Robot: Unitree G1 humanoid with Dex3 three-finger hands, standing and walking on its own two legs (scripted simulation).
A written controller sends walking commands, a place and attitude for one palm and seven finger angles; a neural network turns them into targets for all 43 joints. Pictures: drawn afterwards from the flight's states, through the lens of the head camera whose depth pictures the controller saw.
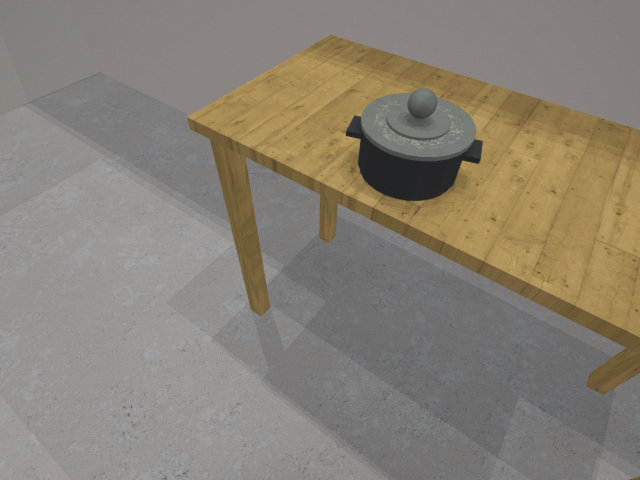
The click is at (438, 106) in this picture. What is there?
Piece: lid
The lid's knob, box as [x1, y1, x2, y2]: [407, 88, 436, 118]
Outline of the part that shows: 426,88 420,88 415,90 408,99 408,109 410,113 415,117 423,118 428,116 433,112 436,106 435,95 432,91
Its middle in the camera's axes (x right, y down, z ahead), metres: +0.16 -0.21 +0.61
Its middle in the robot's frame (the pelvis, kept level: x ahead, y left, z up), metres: +0.63 -0.13 +0.15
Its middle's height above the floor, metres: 0.93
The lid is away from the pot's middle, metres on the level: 0.00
